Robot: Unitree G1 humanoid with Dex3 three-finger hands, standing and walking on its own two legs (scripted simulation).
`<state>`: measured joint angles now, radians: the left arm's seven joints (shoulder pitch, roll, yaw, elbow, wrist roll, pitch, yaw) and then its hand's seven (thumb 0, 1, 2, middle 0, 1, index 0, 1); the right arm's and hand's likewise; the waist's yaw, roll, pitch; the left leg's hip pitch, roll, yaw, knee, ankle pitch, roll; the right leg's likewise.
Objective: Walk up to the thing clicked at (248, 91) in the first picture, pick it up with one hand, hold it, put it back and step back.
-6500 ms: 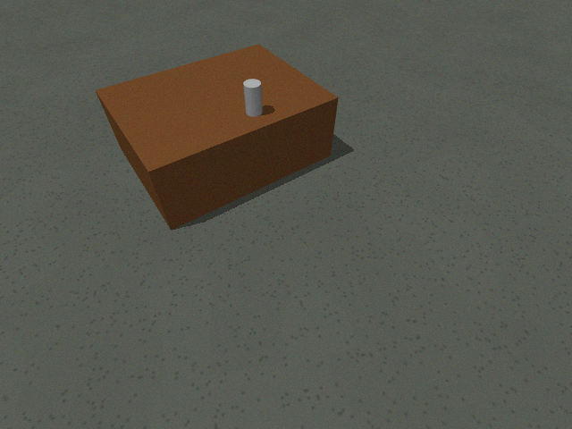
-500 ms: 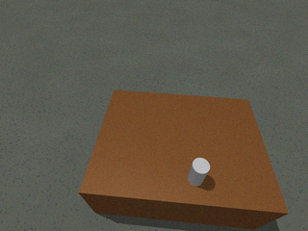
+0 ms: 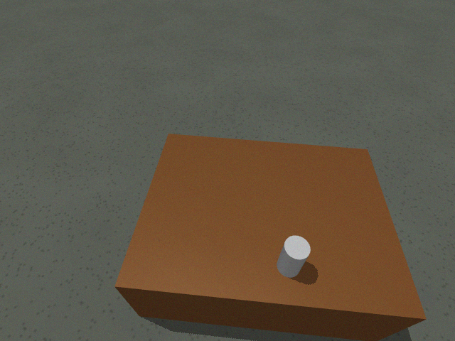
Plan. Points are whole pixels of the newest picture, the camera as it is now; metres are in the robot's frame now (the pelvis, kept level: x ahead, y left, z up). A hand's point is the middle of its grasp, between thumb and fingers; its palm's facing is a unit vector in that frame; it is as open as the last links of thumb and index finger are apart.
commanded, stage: stand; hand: right
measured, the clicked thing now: (292, 257) +0.44 -0.19 -0.35
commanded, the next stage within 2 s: go down in 0.84 s
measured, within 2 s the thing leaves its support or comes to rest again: neither
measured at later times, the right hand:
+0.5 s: hand out of the picture +0.08 -0.25 -0.16, palm faces -0.02 +0.94 -0.34, open 7.4 cm
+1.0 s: hand out of the picture +0.09 -0.25 -0.15, palm faces +0.02 +0.94 -0.34, open 7.6 cm
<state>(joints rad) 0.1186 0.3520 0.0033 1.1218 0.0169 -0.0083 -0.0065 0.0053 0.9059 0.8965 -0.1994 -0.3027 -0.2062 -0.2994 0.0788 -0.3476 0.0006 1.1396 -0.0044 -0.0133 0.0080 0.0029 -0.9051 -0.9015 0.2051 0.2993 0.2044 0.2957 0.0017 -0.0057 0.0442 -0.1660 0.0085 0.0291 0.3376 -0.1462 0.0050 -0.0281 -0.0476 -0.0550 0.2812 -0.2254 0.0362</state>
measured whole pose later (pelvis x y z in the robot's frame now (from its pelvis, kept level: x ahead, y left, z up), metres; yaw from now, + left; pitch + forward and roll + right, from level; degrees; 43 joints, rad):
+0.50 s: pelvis +0.00 +0.00 +0.00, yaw +0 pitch -2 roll +0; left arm 0.14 0.35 0.00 1.12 0.02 -0.01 -0.01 0.01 0.91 0.90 -0.20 -0.30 -0.21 -0.30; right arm 0.09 -0.35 0.00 1.14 -0.01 -0.01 0.01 0.00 -0.90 -0.90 0.21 0.30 0.20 0.30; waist 0.00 0.00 0.04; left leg -0.16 0.00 0.03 0.34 -0.15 0.01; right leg -0.03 -0.05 -0.05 0.29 -0.23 0.04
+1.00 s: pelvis +0.00 +0.00 +0.00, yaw -1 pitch -1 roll +0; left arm 0.17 0.35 0.01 1.03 -0.01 -0.02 0.01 0.01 0.91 0.91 -0.20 -0.30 -0.21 -0.30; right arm 0.10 -0.34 -0.03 1.08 0.01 -0.02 0.00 0.01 -0.88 -0.88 0.19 0.28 0.18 0.27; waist 0.01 -0.01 0.04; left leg -0.20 0.01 0.04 0.37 -0.16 0.01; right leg -0.08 -0.05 -0.04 0.34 -0.24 0.03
